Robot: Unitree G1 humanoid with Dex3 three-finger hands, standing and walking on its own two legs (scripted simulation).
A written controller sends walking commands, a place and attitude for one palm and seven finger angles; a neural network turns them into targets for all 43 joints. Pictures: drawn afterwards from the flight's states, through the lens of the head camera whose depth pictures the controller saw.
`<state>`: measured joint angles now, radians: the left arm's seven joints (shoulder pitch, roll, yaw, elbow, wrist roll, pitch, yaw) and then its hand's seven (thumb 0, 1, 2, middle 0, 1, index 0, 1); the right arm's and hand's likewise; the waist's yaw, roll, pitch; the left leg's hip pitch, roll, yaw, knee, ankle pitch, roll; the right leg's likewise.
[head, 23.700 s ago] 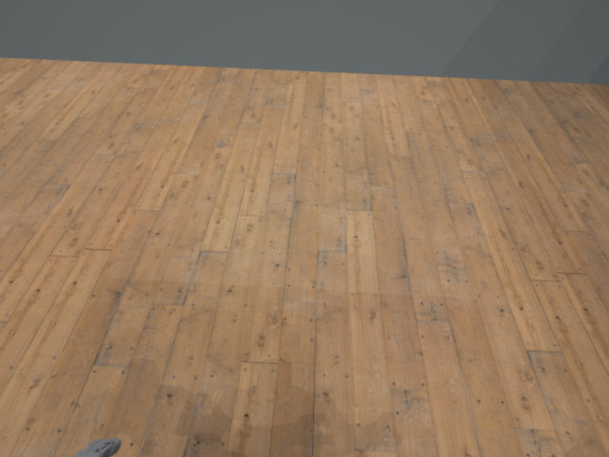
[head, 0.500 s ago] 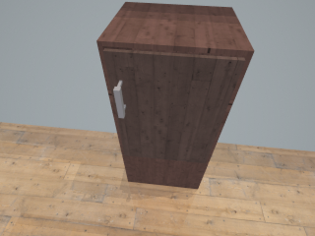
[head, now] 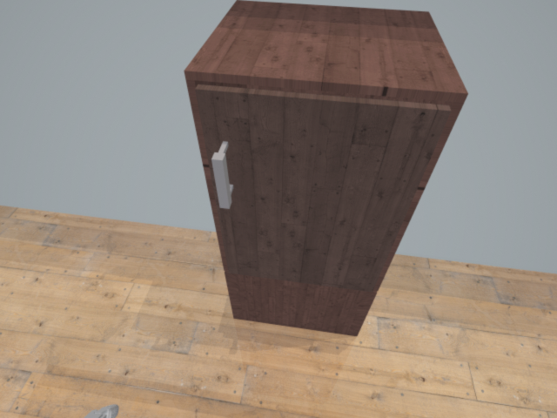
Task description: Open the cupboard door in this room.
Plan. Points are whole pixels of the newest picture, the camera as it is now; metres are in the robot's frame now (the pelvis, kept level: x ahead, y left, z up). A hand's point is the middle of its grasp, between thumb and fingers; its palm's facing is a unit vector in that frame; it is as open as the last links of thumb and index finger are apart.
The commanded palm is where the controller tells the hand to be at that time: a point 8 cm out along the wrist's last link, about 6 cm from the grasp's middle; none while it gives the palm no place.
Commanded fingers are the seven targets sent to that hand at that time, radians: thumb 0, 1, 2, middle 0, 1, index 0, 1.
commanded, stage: raise the hand with hooked fingers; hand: left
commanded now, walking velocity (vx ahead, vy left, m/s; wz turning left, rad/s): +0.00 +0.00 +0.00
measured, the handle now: (225, 175) +0.55 +0.15 +0.02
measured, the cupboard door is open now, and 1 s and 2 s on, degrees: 0 0 0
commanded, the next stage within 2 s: none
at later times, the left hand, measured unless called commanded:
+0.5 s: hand (121, 373) +0.19 +0.25 -0.05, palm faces -0.03 -1.00 -0.03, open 9.4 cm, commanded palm +0.16 +0.30 -0.03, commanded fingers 0.00 0.22 0.61 -0.25 -0.74 -0.25 -0.74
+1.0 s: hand (102, 336) +0.22 +0.28 -0.01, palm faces -0.05 -1.00 -0.06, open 12.4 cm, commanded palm +0.20 +0.33 +0.00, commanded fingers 0.00 -0.36 0.36 -0.29 -1.11 -0.29 -1.11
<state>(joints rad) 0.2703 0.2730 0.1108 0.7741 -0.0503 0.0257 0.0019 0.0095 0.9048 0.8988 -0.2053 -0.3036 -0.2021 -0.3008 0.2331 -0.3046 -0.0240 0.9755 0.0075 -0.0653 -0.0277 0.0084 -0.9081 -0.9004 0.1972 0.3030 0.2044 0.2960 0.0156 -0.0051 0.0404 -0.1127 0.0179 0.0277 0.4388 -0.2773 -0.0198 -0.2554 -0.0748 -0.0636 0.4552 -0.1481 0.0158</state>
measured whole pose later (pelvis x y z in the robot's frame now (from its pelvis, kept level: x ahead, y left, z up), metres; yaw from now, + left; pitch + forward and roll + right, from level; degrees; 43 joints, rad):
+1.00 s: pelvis +0.00 +0.02 -0.07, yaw +2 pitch +12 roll -3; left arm 0.25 0.38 0.38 0.11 -0.38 -0.28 -0.53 0.00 -0.13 0.46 -0.28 -0.97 -0.27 -0.97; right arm 0.27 -0.28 0.02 0.51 0.04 -0.26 -0.05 0.02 -0.90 -0.90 0.20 0.30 0.21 0.30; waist 0.00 0.01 -0.10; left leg -0.73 0.03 -0.03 1.10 -0.58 0.01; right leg -0.81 -0.07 -0.06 1.00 -0.39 0.04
